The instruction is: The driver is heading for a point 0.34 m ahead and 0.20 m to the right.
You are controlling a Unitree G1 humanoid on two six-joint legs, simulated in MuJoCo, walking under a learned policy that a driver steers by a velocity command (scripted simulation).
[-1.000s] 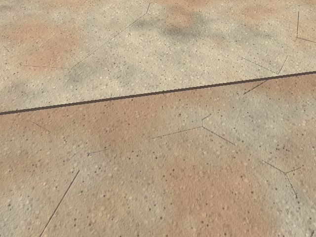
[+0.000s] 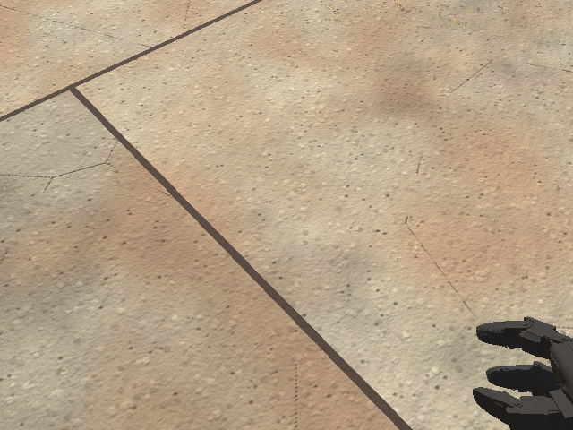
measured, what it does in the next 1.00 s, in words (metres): walks ahead: left foot, then right foot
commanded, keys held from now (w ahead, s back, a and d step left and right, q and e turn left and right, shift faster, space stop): w+e+shift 0.24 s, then shift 0.76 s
